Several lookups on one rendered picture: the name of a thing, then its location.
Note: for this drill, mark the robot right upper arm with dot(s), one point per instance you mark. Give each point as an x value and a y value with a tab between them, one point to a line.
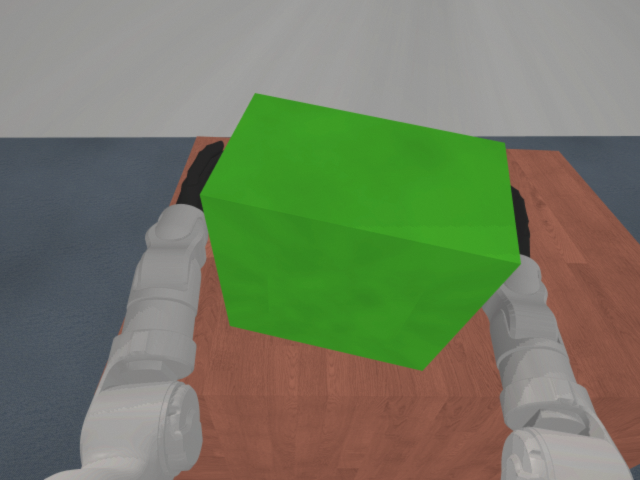
539	454

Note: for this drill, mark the robot left hand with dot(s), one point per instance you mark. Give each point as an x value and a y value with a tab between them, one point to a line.
198	174

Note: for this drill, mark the robot left upper arm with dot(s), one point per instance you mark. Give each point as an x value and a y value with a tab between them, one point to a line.
143	431

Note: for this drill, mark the right robot forearm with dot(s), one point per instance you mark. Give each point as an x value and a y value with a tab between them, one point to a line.
539	387

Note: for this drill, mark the left robot forearm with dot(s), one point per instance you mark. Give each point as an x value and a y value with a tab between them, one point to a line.
156	343

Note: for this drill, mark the robot right hand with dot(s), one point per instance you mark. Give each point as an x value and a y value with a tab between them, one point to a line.
521	220

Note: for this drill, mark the carton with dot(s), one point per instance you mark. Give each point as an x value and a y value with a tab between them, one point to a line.
358	234

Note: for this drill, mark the pedestal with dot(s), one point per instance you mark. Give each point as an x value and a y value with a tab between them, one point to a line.
277	409

